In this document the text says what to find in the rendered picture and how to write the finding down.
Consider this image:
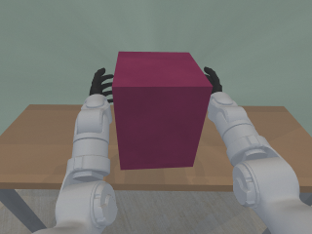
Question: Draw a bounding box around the robot left upper arm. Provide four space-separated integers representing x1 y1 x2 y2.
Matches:
32 180 118 234

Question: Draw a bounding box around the left robot hand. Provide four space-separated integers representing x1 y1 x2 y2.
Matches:
89 68 114 103

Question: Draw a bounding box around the right robot hand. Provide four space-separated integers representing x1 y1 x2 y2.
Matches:
204 66 222 94

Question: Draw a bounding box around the robot right upper arm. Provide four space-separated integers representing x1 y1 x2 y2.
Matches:
232 157 312 234

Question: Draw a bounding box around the table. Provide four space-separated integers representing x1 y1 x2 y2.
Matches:
0 104 312 234

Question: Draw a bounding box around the robot right forearm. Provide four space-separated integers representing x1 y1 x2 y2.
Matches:
208 92 300 194

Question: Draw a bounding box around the robot left forearm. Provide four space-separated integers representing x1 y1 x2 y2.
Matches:
55 94 113 219

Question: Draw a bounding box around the carton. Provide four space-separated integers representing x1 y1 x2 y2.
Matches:
111 51 213 171

